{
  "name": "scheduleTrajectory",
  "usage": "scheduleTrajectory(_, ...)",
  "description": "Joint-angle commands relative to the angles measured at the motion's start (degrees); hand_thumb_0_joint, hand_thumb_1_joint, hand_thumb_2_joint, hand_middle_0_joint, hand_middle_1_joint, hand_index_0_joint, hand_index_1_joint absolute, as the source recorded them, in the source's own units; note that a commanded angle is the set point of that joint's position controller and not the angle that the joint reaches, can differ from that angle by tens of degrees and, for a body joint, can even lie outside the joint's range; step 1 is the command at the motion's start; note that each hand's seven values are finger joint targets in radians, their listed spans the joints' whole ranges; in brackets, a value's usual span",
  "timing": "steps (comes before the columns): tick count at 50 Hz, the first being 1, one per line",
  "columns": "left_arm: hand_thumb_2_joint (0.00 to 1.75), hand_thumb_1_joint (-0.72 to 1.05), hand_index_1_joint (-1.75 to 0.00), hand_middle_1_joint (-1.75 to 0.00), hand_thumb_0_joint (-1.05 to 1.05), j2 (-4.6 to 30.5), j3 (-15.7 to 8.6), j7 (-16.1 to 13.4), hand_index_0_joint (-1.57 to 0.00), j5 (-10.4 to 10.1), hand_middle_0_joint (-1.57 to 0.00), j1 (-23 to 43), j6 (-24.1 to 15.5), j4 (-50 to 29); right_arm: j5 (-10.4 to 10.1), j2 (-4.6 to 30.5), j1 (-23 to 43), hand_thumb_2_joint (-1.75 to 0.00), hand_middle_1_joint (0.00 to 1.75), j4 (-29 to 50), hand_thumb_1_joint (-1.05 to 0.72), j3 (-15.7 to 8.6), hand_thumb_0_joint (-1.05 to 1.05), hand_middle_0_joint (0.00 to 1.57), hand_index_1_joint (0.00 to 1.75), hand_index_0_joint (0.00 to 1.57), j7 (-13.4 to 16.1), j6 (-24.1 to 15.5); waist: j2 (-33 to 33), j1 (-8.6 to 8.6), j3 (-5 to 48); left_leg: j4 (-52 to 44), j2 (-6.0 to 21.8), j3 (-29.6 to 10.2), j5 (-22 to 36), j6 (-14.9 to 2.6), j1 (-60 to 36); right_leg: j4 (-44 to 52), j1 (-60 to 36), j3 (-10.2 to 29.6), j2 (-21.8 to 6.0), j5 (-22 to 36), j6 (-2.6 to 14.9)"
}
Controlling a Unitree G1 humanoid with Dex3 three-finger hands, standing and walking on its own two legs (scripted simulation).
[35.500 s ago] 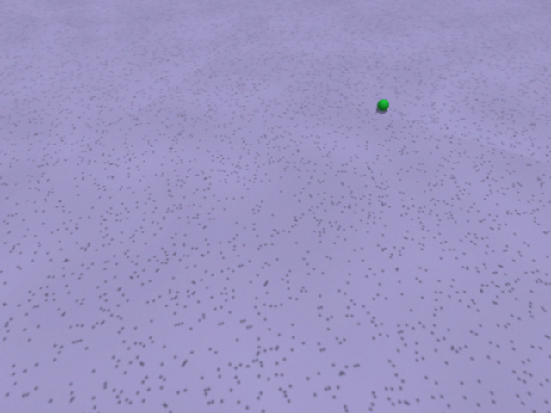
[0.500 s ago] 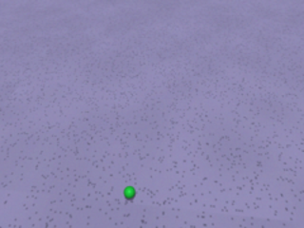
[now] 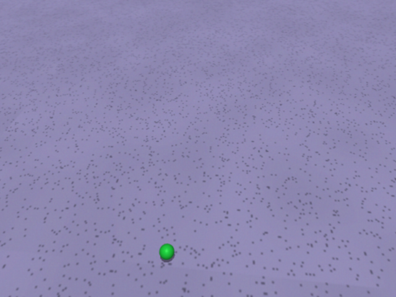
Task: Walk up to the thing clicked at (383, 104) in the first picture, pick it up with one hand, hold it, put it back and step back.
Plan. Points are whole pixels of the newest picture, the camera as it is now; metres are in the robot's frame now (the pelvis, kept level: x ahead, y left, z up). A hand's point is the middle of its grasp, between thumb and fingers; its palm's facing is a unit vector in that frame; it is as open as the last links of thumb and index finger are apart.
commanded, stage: stand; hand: left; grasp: from above
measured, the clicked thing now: (166, 251) +0.46 +0.19 -0.75
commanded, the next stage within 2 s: step back in 0.20 s
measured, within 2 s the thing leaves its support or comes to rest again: neither
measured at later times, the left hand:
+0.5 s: hand out of the picture +0.09 +0.31 -0.17, palm faces -0.02 -0.93 -0.38, open 7.4 cm
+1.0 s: hand out of the picture -0.02 +0.34 -0.17, palm faces -0.10 -0.91 -0.40, open 7.4 cm
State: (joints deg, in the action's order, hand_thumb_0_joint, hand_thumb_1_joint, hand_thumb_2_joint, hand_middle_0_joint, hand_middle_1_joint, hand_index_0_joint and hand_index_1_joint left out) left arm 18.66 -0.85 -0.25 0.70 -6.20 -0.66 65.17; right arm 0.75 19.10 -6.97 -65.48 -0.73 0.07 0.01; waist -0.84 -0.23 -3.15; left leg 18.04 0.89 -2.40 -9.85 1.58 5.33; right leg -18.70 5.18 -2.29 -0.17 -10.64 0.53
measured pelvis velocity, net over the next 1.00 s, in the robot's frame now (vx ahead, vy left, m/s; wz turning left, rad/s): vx -0.13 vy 0.08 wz -0.10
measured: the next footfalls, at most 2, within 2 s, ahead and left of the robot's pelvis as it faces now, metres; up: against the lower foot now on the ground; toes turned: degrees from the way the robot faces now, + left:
left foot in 0.52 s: -0.02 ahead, +0.15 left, +0.00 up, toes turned -1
right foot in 0.98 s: -0.10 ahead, -0.03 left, +0.00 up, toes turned -2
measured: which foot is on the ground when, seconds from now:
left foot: down 0.00-0.30, up 0.32-0.50, down 0.52-1.00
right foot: down 0.00-0.54, up 0.56-0.96, down 0.98-1.00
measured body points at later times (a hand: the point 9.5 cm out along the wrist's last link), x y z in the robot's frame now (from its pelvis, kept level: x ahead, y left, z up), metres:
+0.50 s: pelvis -0.04 +0.04 -0.02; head +0.03 +0.05 +0.42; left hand +0.09 +0.35 -0.15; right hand +0.04 -0.29 -0.14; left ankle -0.06 +0.15 -0.74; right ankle +0.00 -0.11 -0.75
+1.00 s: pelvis -0.13 +0.08 -0.03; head -0.08 +0.07 +0.42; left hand -0.01 +0.39 -0.15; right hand -0.03 -0.23 -0.15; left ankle -0.06 +0.15 -0.75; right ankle -0.14 -0.03 -0.75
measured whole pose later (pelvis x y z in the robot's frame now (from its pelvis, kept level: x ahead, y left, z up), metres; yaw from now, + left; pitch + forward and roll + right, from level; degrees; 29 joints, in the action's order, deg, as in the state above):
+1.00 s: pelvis -0.13 +0.08 -0.03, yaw -6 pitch -4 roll +0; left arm 21.0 -4.2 -0.5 1.3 -8.4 3.1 51.8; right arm 0.6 20.3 -4.6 -50.1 -2.7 0.9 2.2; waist -0.7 -0.3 -11.1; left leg 36.8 -1.5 6.1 -14.6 -4.7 18.9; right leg -38.3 13.6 3.0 2.5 -21.1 1.4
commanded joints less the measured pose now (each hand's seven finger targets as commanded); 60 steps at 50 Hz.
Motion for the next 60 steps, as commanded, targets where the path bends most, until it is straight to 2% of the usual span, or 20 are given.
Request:
scheduleTrajectory(1, 0.90, 0.90, -0.30, -0.30, 0.00, 12.34, -2.38, -0.77, -0.20, 0.05, -0.20, 2.37, -1.21, -3.69, 0.19, 11.30, 2.15, -0.90, 0.30, 3.37, -0.90, -1.86, 0.00, 0.20, 0.30, 0.20, 0.83, -1.36, 1.19, 0.20, 3.53, -2.71, 5.92, -3.65, 7.74, -2.14, 1.00, 3.22, -0.98, 5.59, -7.06, 7.03, 0.38)
scheduleTrajectory(9, 0.90, 0.90, -0.30, -0.30, 0.00, 12.29, -2.29, -0.63, -0.20, -0.13, -0.20, 2.41, -1.23, -3.69, 0.10, 11.73, 2.15, -0.90, 0.30, 3.37, -0.90, -1.74, 0.00, 0.20, 0.30, 0.20, 0.82, -1.42, 0.41, 0.19, 3.21, -2.85, 6.03, -3.53, 6.26, -2.25, 0.72, 3.60, -0.67, 6.28, -7.26, 6.22, 0.68)
scheduleTrajectory(11, 0.90, 0.90, -0.30, -0.30, 0.00, 16.80, -5.62, -1.17, -0.20, -1.27, -0.20, 0.67, -0.52, -4.90, -0.80, 13.82, 3.79, -0.90, 0.30, 5.75, -0.90, -2.75, 0.00, 0.20, 0.30, 0.20, 0.48, -0.21, 1.71, 0.26, -0.15, 8.73, 3.47, -2.11, 16.50, -3.39, 5.48, -1.84, 2.12, 6.95, -8.20, 22.54, 2.70)
scheduleTrajectory(14, 0.90, 0.90, -0.30, -0.30, 0.00, 17.90, -6.43, -1.43, -0.20, -1.03, -0.20, 1.32, -0.18, -7.82, -1.16, 12.49, 1.12, -0.90, 0.30, 7.30, -0.90, -2.95, 0.00, 0.20, 0.30, 0.20, 0.45, 0.69, 6.52, -0.31, 3.60, 19.26, -1.32, 1.13, 6.35, -2.62, 7.45, -1.04, 1.99, 12.46, -14.53, 27.52, 8.93)
scheduleTrajectory(16, 0.90, 0.90, -0.30, -0.30, 0.00, 17.86, -6.66, -1.56, -0.20, -0.01, -0.20, 4.65, 0.11, -10.62, -0.72, 12.58, -0.22, -0.90, 0.30, 8.37, -0.90, -3.83, 0.00, 0.20, 0.30, 0.20, 0.29, 1.79, 10.68, -0.65, 4.79, 31.68, -3.62, -0.40, -18.56, -3.28, 10.64, -0.67, 4.47, 16.36, -20.12, 26.27, 13.95)
scheduleTrajectory(19, 0.90, 0.90, -0.30, -0.30, 0.00, 17.28, -6.68, -1.49, -0.20, 0.90, -0.20, 7.70, 0.62, -14.26, -0.89, 13.25, -3.29, -0.90, 0.30, 10.11, -0.90, -4.37, 0.00, 0.20, 0.30, 0.20, -0.23, 2.41, 10.63, -1.92, 5.25, 34.69, -2.09, -2.61, -19.99, -4.38, 10.67, -4.22, 8.12, 13.19, -19.31, 24.60, 13.48)
scheduleTrajectory(23, 0.90, 0.90, -0.30, -0.30, 0.00, 16.08, -6.07, -1.50, -0.20, 0.76, -0.20, 6.61, 1.60, -15.98, -0.51, 12.41, -4.63, -0.90, 0.30, 11.33, -0.90, -4.25, 0.00, 0.20, 0.30, 0.20, -0.05, 1.66, 9.38, -0.85, 6.67, 17.63, -1.51, 0.45, -9.83, -3.36, 12.31, -12.42, 1.67, 9.55, -14.16, 22.83, 9.02)
scheduleTrajectory(25, 0.90, 0.90, -0.30, -0.30, 0.00, 15.25, -5.67, -1.18, -0.20, -0.29, -0.20, 6.32, 2.65, -16.91, 0.60, 13.06, -5.03, -0.90, 0.30, 11.54, -0.90, -4.76, 0.00, 0.20, 0.30, 0.20, 0.38, 0.68, 4.68, -1.56, 6.64, 4.26, 0.97, -0.66, 12.24, -3.25, 7.12, -19.01, 3.87, 6.50, -9.52, 17.52, 5.04)
scheduleTrajectory(26, 0.90, 0.90, -0.30, -0.30, 0.00, 12.71, -5.34, -1.10, -0.20, -0.99, -0.20, 5.08, 2.99, -17.64, 1.31, 16.66, -4.10, -0.90, 0.30, 12.05, -0.90, -5.72, 0.00, 0.20, 0.30, 0.20, 0.60, 0.34, -3.58, -0.31, 7.50, 4.24, 8.00, -10.51, 26.81, -5.26, 2.66, -25.52, 9.95, 4.12, -2.26, 7.42, 2.62)
scheduleTrajectory(27, 0.90, 0.90, -0.30, -0.30, 0.00, 10.70, -4.90, -1.44, -0.20, -1.14, -0.20, 4.91, 3.38, -17.94, 1.72, 19.97, -4.02, -0.90, 0.30, 12.74, -0.90, -6.42, 0.00, 0.20, 0.30, 0.20, 0.70, 0.16, -10.45, -0.46, 6.26, 3.91, 14.38, -19.31, 37.62, -8.53, -3.19, -32.57, 21.65, 5.65, 5.92, -21.96, 1.49)
scheduleTrajectory(28, 0.90, 0.90, -0.30, -0.30, 0.00, 12.19, -5.06, -2.15, -0.20, -0.53, -0.20, 3.98, 3.69, -17.79, 1.02, 22.64, -4.05, -0.90, 0.30, 13.48, -0.90, -6.84, 0.00, 0.20, 0.30, 0.20, 0.88, 0.12, -9.85, -1.82, 7.41, 5.62, 18.08, -20.90, 40.58, -13.06, -1.17, -39.24, 21.00, 11.39, 6.27, -27.98, 1.00)
scheduleTrajectory(29, 0.90, 0.90, -0.30, -0.30, 0.00, 12.77, -5.14, -2.60, -0.20, -0.27, -0.20, 4.66, 3.72, -17.15, 1.07, 21.89, -3.30, -0.90, 0.30, 14.03, -0.90, -6.82, 0.00, 0.20, 0.30, 0.20, 1.12, 0.12, -10.21, -2.46, 6.43, 4.22, 18.47, -22.74, 36.86, -12.32, 1.70, -42.86, 21.28, 13.45, 5.92, -27.62, 0.80)
scheduleTrajectory(33, 0.90, 0.90, -0.30, -0.30, 0.00, 13.41, -5.36, -2.09, -0.20, -1.19, -0.20, -0.27, 4.13, -16.40, 1.14, 15.29, 1.66, -0.90, 0.30, 16.21, -0.90, -5.43, 0.00, 0.20, 0.30, 0.20, 2.29, 0.21, -7.15, 1.70, 6.95, 7.67, 8.71, -7.45, 34.85, -5.02, -5.47, -46.89, 24.85, 13.98, 6.00, -14.57, 1.06)
scheduleTrajectory(41, 0.90, 0.90, -0.30, -0.30, 0.00, 12.83, -5.72, -1.91, -0.20, -0.15, -0.20, 0.11, 3.18, -18.61, 0.41, 14.84, -3.81, -0.90, 0.30, 17.54, -0.90, -6.03, 0.00, 0.20, 0.30, 0.20, 2.80, 0.62, -5.71, -2.76, 6.34, 9.41, 13.29, -10.03, 33.50, -10.56, -10.10, -30.48, 21.35, 9.57, 2.63, -16.90, -1.52)
scheduleTrajectory(47, 0.90, 0.90, -0.30, -0.30, 0.00, 13.02, -6.46, -0.80, -0.20, 0.90, -0.20, -5.60, 2.65, -17.25, 0.16, 16.85, 1.52, -0.90, 0.30, 19.54, -0.90, -6.36, 0.00, 0.20, 0.30, 0.20, 2.01, 0.63, -3.68, -0.21, 6.81, 7.09, 15.38, -12.81, 12.49, -12.72, 2.66, -19.41, 9.57, 5.81, 0.96, -12.12, 1.20)
scheduleTrajectory(50, 0.90, 0.90, -0.30, -0.30, 0.00, 13.49, -7.00, -0.41, -0.20, 1.32, -0.20, -9.59, 2.15, -16.32, -0.41, 16.06, 4.11, -0.90, 0.30, 19.89, -0.90, -6.02, 0.00, 0.20, 0.30, 0.20, 1.54, 0.89, 1.98, 1.85, 6.51, 10.60, 11.08, -9.12, 2.38, -8.75, 11.87, -11.29, 2.86, 9.38, -1.22, -2.00, 4.70)
scheduleTrajectory(52, 0.90, 0.90, -0.30, -0.30, 0.00, 18.77, -8.11, -0.01, -0.20, 1.10, -0.20, -5.35, 2.13, -18.93, -0.64, 13.46, 4.83, -0.90, 0.30, 19.92, -0.90, -5.60, 0.00, 0.20, 0.30, 0.20, 1.44, 1.08, 14.99, 2.11, 0.33, 26.64, -3.60, 0.61, -16.79, -1.96, 17.19, 0.91, 12.52, 29.00, -15.60, -2.56, 14.79)
scheduleTrajectory(53, 0.90, 0.90, -0.30, -0.30, 0.00, 20.32, -8.25, -0.14, -0.20, 1.71, -0.20, -1.09, 1.78, -21.45, -0.37, 13.65, 3.07, -0.90, 0.30, 19.03, -0.90, -5.81, 0.00, 0.20, 0.30, 0.20, 1.46, 1.50, 18.06, 1.91, -1.97, 40.37, -6.63, -1.13, -24.52, -0.92, 14.36, 4.77, 20.32, 35.06, -22.04, -3.62, 18.74)
scheduleTrajectory(58, 0.90, 0.90, -0.30, -0.30, 0.00, 15.05, -7.67, -1.11, -0.20, 1.33, -0.20, 3.10, 1.54, -23.98, -0.61, 13.37, -3.66, -0.90, 0.30, 16.79, -0.90, -4.86, 0.00, 0.20, 0.30, 0.20, 1.16, 1.26, 6.06, -0.50, 0.14, 50.10, -8.77, -5.86, -17.05, -0.99, 17.51, -1.16, 14.71, 17.08, -11.08, 8.08, 11.32)
scheduleTrajectory(60, 0.90, 0.90, -0.30, -0.30, 0.00, 14.92, -7.44, -0.98, -0.20, 1.66, -0.20, 0.03, 1.70, -24.84, -0.94, 13.62, -4.39, -0.90, 0.30, 17.69, -0.90, -4.29, 0.00, 0.20, 0.30, 0.20, 1.53, 0.90, 6.24, 1.30, 3.30, 45.20, -8.18, -4.18, -18.45, -0.19, 20.48, -4.05, 5.13, 16.34, -10.65, 11.90, 11.54)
